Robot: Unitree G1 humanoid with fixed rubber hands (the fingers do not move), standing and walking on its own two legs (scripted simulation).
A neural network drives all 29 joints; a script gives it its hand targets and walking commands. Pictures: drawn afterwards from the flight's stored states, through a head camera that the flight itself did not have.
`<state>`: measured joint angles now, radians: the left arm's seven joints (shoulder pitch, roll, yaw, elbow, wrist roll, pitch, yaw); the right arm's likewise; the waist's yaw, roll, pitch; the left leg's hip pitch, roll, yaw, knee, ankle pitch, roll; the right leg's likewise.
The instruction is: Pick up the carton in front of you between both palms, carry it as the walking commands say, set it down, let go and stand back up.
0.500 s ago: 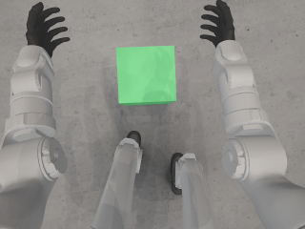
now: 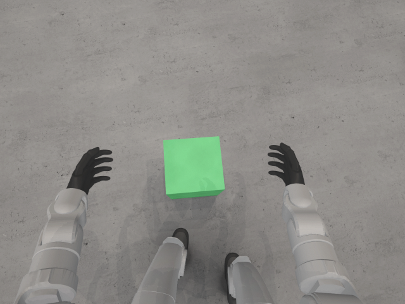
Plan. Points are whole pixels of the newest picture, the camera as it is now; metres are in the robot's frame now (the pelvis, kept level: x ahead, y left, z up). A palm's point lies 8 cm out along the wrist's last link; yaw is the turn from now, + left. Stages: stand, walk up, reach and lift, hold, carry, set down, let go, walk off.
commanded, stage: let go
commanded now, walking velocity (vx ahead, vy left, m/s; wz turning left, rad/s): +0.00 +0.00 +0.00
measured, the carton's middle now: (193, 170) +0.45 +0.06 -0.60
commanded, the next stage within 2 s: stand in 0.90 s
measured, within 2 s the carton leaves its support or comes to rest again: neither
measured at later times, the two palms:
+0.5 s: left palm (99, 247) +0.20 +0.19 -0.02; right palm (385, 259) +0.23 -0.28 -0.02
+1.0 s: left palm (77, 250) +0.19 +0.22 -0.02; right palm (381, 270) +0.21 -0.28 -0.04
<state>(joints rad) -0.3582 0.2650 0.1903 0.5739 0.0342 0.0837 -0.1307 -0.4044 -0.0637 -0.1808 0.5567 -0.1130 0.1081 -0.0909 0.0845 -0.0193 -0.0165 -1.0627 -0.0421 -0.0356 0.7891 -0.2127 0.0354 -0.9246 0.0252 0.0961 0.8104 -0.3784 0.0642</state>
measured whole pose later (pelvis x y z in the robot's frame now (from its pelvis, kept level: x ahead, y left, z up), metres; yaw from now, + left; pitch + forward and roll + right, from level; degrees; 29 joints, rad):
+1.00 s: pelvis +0.07 -0.04 +0.04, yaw +4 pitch +2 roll +1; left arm 0.27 0.27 0.04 0.49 0.05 0.04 0.02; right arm 0.28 -0.23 -0.02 0.61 -0.04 -0.01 -0.01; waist 0.01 -0.04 -0.04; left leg -0.31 -0.05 -0.08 0.53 -0.26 -0.02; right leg -0.15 -0.01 0.02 0.54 -0.42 0.00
